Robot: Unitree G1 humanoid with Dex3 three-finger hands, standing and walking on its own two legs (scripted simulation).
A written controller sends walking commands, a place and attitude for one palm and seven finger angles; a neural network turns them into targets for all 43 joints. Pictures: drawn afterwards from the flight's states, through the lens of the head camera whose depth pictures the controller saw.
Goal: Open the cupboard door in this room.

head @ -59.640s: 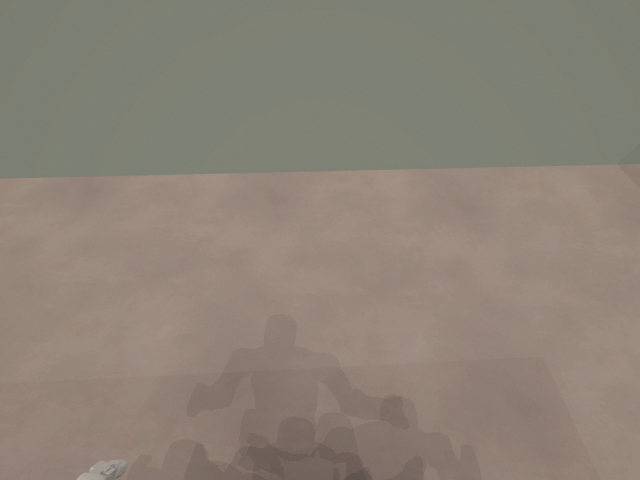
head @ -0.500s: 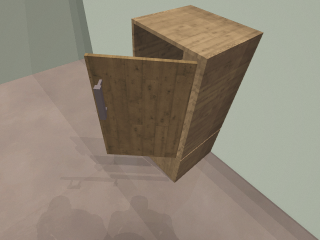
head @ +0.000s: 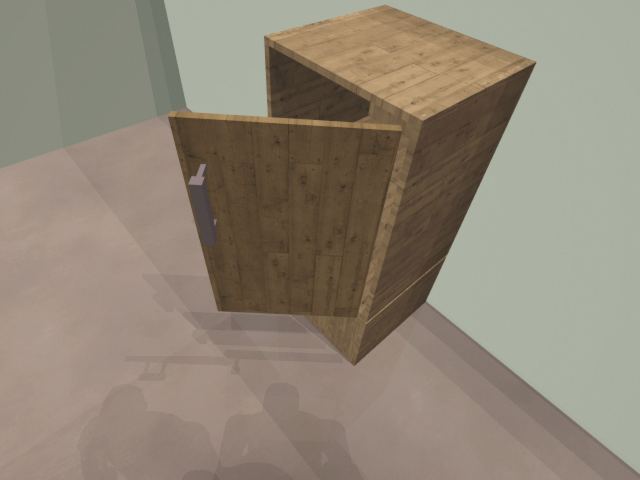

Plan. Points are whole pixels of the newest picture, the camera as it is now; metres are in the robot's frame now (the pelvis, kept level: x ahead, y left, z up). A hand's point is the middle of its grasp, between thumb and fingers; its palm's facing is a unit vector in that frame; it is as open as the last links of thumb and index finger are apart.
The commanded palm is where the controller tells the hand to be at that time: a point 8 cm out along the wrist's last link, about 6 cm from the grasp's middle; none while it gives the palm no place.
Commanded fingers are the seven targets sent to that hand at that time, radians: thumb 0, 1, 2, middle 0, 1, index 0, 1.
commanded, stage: come to a stop and stand still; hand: left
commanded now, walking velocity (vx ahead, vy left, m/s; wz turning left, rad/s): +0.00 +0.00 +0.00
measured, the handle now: (206, 205) +0.58 +0.25 -0.04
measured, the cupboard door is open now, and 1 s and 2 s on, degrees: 47 47 47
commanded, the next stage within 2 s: look again from close up in 0.62 s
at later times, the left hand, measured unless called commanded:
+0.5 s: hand out of the picture +0.01 +0.17 -0.18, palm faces -0.01 -0.99 -0.16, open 7.4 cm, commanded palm none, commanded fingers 0.00 0.90 0.90 -0.20 -0.30 -0.20 -0.30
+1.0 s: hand out of the picture +0.01 +0.17 -0.18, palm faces -0.01 -0.99 -0.16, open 7.4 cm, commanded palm none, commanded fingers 0.00 0.90 0.90 -0.20 -0.30 -0.20 -0.30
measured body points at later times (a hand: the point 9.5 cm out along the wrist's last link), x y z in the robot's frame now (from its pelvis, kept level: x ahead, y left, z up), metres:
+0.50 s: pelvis +0.02 +0.01 +0.00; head +0.02 +0.02 +0.45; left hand +0.02 +0.23 -0.16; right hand +0.02 -0.22 -0.15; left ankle +0.05 +0.08 -0.74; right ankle -0.01 -0.13 -0.74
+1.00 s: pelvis +0.03 +0.01 +0.00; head +0.03 +0.02 +0.45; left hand +0.01 +0.22 -0.16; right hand +0.02 -0.21 -0.15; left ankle +0.05 +0.08 -0.74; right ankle -0.01 -0.13 -0.74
